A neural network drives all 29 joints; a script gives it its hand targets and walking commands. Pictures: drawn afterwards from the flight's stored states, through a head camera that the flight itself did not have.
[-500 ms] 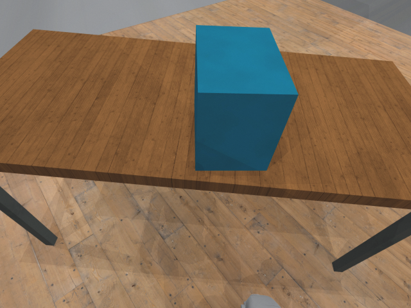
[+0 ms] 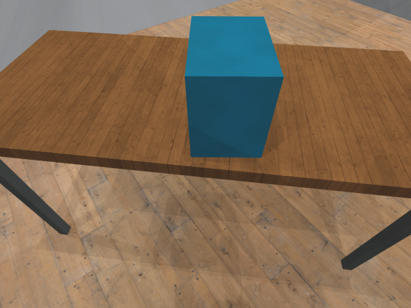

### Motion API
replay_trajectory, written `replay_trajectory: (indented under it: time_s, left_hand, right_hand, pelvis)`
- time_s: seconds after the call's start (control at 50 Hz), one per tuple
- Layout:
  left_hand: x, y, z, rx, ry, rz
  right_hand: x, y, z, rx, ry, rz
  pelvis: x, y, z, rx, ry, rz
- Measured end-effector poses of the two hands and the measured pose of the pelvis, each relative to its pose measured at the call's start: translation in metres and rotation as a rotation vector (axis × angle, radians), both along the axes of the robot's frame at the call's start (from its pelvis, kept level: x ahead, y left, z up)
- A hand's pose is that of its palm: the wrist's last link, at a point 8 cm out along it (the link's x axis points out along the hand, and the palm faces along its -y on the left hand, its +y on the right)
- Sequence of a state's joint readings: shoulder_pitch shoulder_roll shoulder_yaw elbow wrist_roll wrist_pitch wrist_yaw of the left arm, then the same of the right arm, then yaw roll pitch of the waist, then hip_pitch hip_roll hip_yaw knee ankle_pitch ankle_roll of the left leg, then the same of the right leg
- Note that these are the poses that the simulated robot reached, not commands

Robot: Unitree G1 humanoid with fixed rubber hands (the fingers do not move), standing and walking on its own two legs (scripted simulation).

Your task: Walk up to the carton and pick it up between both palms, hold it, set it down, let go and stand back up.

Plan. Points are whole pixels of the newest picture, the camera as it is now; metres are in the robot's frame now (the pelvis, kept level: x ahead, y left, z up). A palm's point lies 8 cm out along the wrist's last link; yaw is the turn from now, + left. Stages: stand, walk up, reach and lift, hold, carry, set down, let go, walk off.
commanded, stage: walk up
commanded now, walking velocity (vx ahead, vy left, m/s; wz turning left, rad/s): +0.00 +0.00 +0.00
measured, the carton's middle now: (226, 87) +0.60 -0.02 +0.09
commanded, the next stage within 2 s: none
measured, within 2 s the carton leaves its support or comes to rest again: neither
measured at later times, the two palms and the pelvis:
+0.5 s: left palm out of the picture -0.01 +0.23 -0.13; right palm out of the picture -0.05 -0.23 -0.12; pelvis +0.02 -0.01 +0.02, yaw +2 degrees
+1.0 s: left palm (133, 302) +0.15 +0.17 -0.11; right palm (365, 278) +0.21 -0.33 -0.14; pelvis +0.13 -0.08 +0.01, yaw -2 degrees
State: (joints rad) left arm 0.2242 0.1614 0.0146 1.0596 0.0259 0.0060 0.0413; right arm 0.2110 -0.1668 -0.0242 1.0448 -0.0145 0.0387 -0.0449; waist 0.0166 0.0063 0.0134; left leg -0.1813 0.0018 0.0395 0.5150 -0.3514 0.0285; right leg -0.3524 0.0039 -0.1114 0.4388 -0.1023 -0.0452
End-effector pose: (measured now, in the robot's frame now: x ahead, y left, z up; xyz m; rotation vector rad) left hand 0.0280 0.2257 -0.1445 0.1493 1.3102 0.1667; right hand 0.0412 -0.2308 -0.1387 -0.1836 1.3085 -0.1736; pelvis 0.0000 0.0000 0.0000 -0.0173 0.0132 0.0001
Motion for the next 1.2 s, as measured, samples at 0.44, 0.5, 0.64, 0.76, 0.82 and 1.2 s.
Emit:
replay_trajectory:
  time_s: [0.44, 0.5, 0.64, 0.76, 0.82, 1.2]
  left_hand:
    - [-0.077, 0.000, 0.015, -0.038, 0.218, 0.019]
    - [-0.041, 0.001, 0.016, -0.031, 0.142, 0.014]
    - [0.055, -0.034, 0.007, -0.040, 0.018, -0.034]
    - [0.158, -0.074, 0.007, 0.047, -0.137, -0.070]
    - [0.164, -0.075, 0.023, 0.088, -0.135, -0.029]
    - [0.104, 0.035, 0.003, 0.113, 0.011, 0.033]
  right_hand:
    - [-0.080, 0.028, 0.007, 0.064, 0.103, -0.089]
    - [-0.090, -0.002, 0.018, 0.005, 0.158, -0.102]
    - [-0.066, -0.062, 0.018, -0.055, 0.178, -0.129]
    - [-0.032, -0.081, -0.026, 0.046, 0.264, -0.105]
    - [0.014, -0.092, -0.026, 0.068, 0.227, -0.078]
    - [0.174, -0.051, 0.015, -0.059, -0.112, 0.060]
  pelvis:
    - [0.002, 0.007, 0.015, -0.002, -0.019, 0.012]
    - [0.016, -0.005, 0.017, -0.028, -0.011, 0.033]
    - [0.063, -0.045, 0.006, -0.002, -0.001, -0.032]
    - [0.105, -0.082, -0.019, 0.019, 0.007, -0.029]
    - [0.116, -0.086, -0.009, 0.057, 0.013, -0.026]
    - [0.114, -0.013, -0.008, 0.008, -0.006, -0.020]
